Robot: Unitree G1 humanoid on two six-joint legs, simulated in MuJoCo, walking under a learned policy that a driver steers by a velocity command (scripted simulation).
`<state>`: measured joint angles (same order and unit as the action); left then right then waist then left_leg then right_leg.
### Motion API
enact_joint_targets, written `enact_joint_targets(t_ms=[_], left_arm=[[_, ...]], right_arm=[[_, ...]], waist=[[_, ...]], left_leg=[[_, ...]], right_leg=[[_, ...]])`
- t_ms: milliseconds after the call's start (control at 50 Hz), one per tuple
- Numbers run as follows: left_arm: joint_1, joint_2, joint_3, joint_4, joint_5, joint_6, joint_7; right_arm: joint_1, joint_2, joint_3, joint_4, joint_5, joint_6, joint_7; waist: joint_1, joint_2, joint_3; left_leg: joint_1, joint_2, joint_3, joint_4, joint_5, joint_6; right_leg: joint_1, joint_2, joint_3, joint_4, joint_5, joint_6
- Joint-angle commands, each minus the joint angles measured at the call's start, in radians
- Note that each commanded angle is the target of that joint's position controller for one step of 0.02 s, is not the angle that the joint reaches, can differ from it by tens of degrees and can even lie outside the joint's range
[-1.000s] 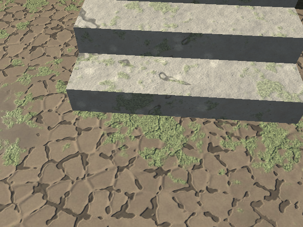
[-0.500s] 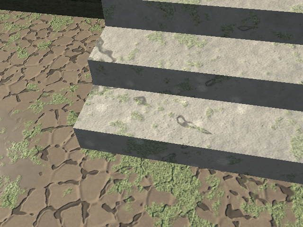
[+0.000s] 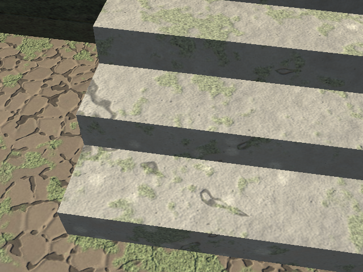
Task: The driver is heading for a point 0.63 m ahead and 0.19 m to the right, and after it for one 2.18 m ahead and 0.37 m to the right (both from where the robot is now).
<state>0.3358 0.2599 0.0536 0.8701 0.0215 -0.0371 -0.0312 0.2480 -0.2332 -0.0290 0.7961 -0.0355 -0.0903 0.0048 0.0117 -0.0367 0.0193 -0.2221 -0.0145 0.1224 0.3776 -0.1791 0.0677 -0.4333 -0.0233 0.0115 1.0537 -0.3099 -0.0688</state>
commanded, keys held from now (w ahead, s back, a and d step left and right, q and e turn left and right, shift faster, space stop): w+e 0.74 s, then w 0.18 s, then q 0.08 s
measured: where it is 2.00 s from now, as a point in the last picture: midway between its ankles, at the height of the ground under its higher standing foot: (258, 154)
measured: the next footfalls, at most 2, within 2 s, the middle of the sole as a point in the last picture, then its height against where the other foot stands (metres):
right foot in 0.36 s outside the picture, level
left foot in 1.04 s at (211, 200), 0.17 m higher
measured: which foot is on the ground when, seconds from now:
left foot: down 0.00-0.38, up 0.40-1.00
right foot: up 0.00-0.34, down 0.36-1.00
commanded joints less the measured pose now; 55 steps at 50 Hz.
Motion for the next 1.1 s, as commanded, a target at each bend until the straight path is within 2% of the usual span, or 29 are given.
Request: enact_joint_targets(t_ms=[20,140,220,300,340,360,380,400,420,460,520,580,620,680,720,740,760,840,880,920,940,960,980,1000,1020,1040,1060,1080,1100], left_arm=[[0.022,0.041,0.015,-0.039,0.01,0.01,-0.013],[-0.183,0.017,0.003,-0.095,0.01,0.013,-0.033],[-0.313,0.001,-0.015,-0.138,0.015,0.004,-0.039],[-0.283,0.036,-0.005,-0.143,0.023,0.007,-0.029],[-0.153,0.066,0.012,-0.108,0.023,-0.003,-0.019],[-0.015,0.1,0.03,-0.065,0.036,-0.013,-0.01],[0.065,0.208,0.062,-0.058,0.045,-0.015,0.007],[0.05,0.294,0.086,-0.068,0.021,-0.006,0.01],[0.024,0.257,0.08,-0.068,-0.002,0.002,0.011],[-0.082,0.155,0.055,-0.076,-0.014,0.004,0.016],[-0.115,0.123,0.038,-0.08,-0.02,-0.015,0.019],[-0.071,0.158,0.047,-0.071,-0.02,-0.025,0.022],[-0.037,0.152,0.046,-0.071,-0.011,-0.021,0.033],[0.006,0.142,0.043,-0.076,-0.003,-0.017,0.041],[0.099,0.159,0.049,-0.066,0.004,-0.021,0.052],[0.146,0.171,0.051,-0.054,-0.004,-0.023,0.058],[0.201,0.176,0.049,-0.038,-0.001,-0.028,0.062],[0.295,0.138,0.023,0.036,0.01,-0.055,0.071],[0.258,0.127,0.006,0.056,0.01,-0.062,0.063],[0.242,0.125,-0.003,0.092,-0.008,-0.046,0.066],[0.165,0.141,-0.002,0.062,-0.026,-0.03,0.075],[0.057,0.163,-0.001,0.028,-0.043,-0.021,0.072],[0.032,0.186,0.007,0.0,-0.062,-0.032,0.059],[0.03,0.253,0.028,0.014,-0.074,-0.048,0.059],[0.01,0.27,0.043,0.03,-0.094,-0.055,0.055],[0.031,0.243,0.047,0.026,-0.079,-0.06,0.045],[0.062,0.098,0.024,-0.02,-0.058,-0.058,0.011],[0.199,0.055,0.01,-0.013,0.019,-0.046,-0.004],[0.161,0.044,0.008,-0.036,0.033,-0.025,-0.01]], right_arm=[[0.067,-0.098,-0.025,-0.01,0.017,-0.029,-0.007],[0.12,-0.097,-0.027,0.044,0.015,-0.029,-0.015],[0.14,-0.136,-0.036,0.074,0.013,-0.031,-0.021],[0.142,-0.166,-0.043,0.1,0.011,-0.012,-0.035],[0.138,-0.184,-0.047,0.103,0.01,0.012,-0.036],[0.128,-0.182,-0.044,0.093,0.013,0.02,-0.035],[0.139,-0.124,-0.025,0.04,0.02,0.014,-0.028],[0.124,-0.1,-0.024,-0.01,0.022,0.007,-0.018],[0.048,-0.136,-0.026,-0.004,0.0,0.004,-0.014],[0.026,-0.117,-0.018,-0.002,0.012,-0.006,-0.013],[0.05,-0.102,-0.013,0.001,-0.024,0.035,-0.011],[0.01,-0.082,-0.008,-0.021,-0.025,0.047,-0.006],[-0.023,-0.058,0.002,-0.033,-0.021,0.055,-0.01],[-0.134,-0.078,0.0,-0.074,-0.025,0.054,-0.015],[-0.186,-0.079,-0.008,-0.104,-0.026,0.052,-0.027],[-0.242,-0.08,-0.007,-0.137,-0.027,0.046,-0.029],[-0.308,-0.047,0.002,-0.176,-0.026,0.044,-0.029],[-0.454,0.014,0.044,-0.301,-0.024,0.049,-0.033],[-0.5,0.023,0.059,-0.357,-0.017,0.057,-0.037],[-0.566,0.084,0.095,-0.441,-0.023,0.073,-0.035],[-0.479,0.076,0.101,-0.439,-0.029,0.089,-0.025],[-0.358,0.077,0.094,-0.396,-0.028,0.099,-0.024],[-0.2,0.045,0.076,-0.328,-0.01,0.103,-0.025],[-0.009,0.008,0.049,-0.256,0.007,0.111,-0.034],[0.152,-0.033,0.023,-0.185,0.009,0.108,-0.039],[0.233,-0.092,-0.001,-0.118,-0.012,0.098,-0.036],[0.29,-0.257,-0.038,-0.047,-0.02,0.096,-0.055],[0.17,-0.207,-0.037,-0.076,0.029,0.093,-0.053],[-0.004,-0.161,-0.032,-0.08,0.05,0.092,-0.046]], waist=[[0.001,0.127,-0.005],[-0.026,0.115,0.047],[-0.049,0.107,0.065],[-0.02,0.137,0.015],[0.031,0.133,-0.074],[0.099,0.083,-0.154],[0.106,-0.07,-0.238],[0.064,-0.222,-0.288],[0.07,-0.012,-0.225],[0.0,0.055,-0.047],[-0.049,0.034,-0.07],[-0.041,0.017,-0.086],[-0.017,-0.066,-0.122],[0.013,-0.021,-0.059],[0.057,-0.048,-0.076],[0.068,0.003,-0.058],[0.088,-0.019,-0.032],[0.087,-0.013,0.075],[0.064,-0.034,0.12],[0.045,-0.011,0.126],[-0.001,0.062,0.076],[-0.057,0.045,-0.012],[-0.087,-0.014,-0.143],[-0.174,-0.122,-0.28],[-0.239,-0.119,-0.351],[-0.253,0.0,-0.36],[-0.175,0.521,-0.341],[-0.074,0.34,-0.449],[0.023,0.22,-0.314]], left_leg=[[0.132,0.266,-0.177,-0.22,0.255,0.066],[0.161,0.242,-0.015,-0.244,0.323,0.07],[0.185,0.253,0.064,-0.206,0.472,0.058],[0.31,0.283,0.105,-0.033,0.822,0.043],[0.33,0.278,0.12,0.225,0.923,0.039],[0.214,0.255,0.132,0.454,0.769,0.013],[-0.098,0.184,0.145,0.756,0.3,-0.035],[-0.441,-0.033,0.023,1.056,-0.372,-0.08],[-0.481,0.061,-0.15,1.017,-0.255,-0.067],[-0.411,0.117,-0.143,0.859,-0.133,-0.071],[-0.294,0.11,-0.131,0.774,-0.126,-0.098],[-0.314,0.098,-0.111,0.707,-0.071,-0.119],[-0.367,0.084,-0.088,0.803,-0.063,-0.126],[-0.531,0.101,-0.097,0.85,-0.063,-0.126],[-0.792,0.086,-0.111,1.196,-0.192,-0.108],[-0.93,0.092,-0.133,1.292,-0.237,-0.102],[-1.089,0.075,-0.124,1.48,-0.335,-0.09],[-1.428,0.058,-0.178,1.783,-0.56,-0.009],[-1.389,0.058,-0.15,1.706,-0.595,0.009],[-1.23,0.072,-0.085,1.498,-0.572,0.014],[-0.861,0.083,-0.032,1.248,-0.398,0.022],[-0.525,0.052,-0.017,1.113,-0.286,0.041],[-0.204,-0.013,0.042,1.055,-0.211,0.045],[-0.036,-0.042,0.013,0.997,-0.172,0.043],[0.045,-0.066,-0.002,0.812,-0.114,0.041],[0.118,-0.073,-0.128,0.591,-0.066,0.073],[0.207,0.26,-0.768,0.235,0.6,0.252],[0.133,0.307,-1.065,0.117,0.603,0.283],[0.0,0.259,-1.021,0.116,0.255,0.278]], right_leg=[[-0.166,-0.052,0.025,0.046,0.09,0.014],[-0.25,-0.066,-0.021,-0.154,0.272,0.039],[-0.149,-0.037,-0.104,-0.361,0.297,0.012],[-0.068,0.032,-0.154,-0.434,0.139,-0.064],[0.073,0.104,-0.171,-0.507,0.066,-0.117],[0.279,0.103,-0.125,-0.578,0.111,-0.153],[0.55,-0.129,0.19,-0.593,0.125,-0.224],[0.714,-0.329,0.675,-0.718,0.296,-0.371],[0.632,-0.294,0.538,-0.743,0.308,-0.324],[0.392,-0.207,0.346,-0.794,0.447,-0.249],[0.287,-0.121,0.225,-0.784,0.693,-0.211],[0.268,-0.087,0.199,-0.77,0.743,-0.189],[0.308,-0.089,0.233,-0.758,0.67,-0.189],[0.344,-0.105,0.331,-0.777,0.48,-0.213],[0.521,-0.171,0.479,-0.738,0.465,-0.29],[0.589,-0.199,0.517,-0.753,0.405,-0.313],[0.658,-0.219,0.55,-0.726,0.409,-0.328],[0.681,-0.244,0.496,-0.744,0.318,-0.242],[0.53,-0.205,0.421,-0.82,0.181,-0.183],[0.348,-0.162,0.356,-0.961,0.17,-0.152],[0.18,-0.151,0.289,-1.076,0.412,-0.149],[0.098,-0.117,0.157,-1.063,0.784,-0.115],[0.057,-0.106,0.086,-0.929,1.335,-0.106],[0.17,-0.143,0.09,-0.756,1.675,-0.077],[0.296,-0.14,0.079,-0.537,1.772,-0.042],[0.291,-0.072,0.097,-0.23,1.449,-0.018],[-0.032,0.236,0.124,0.273,0.052,0.068],[-0.018,0.218,0.275,0.539,-0.003,0.05],[-0.098,0.138,0.173,0.577,0.037,0.055]])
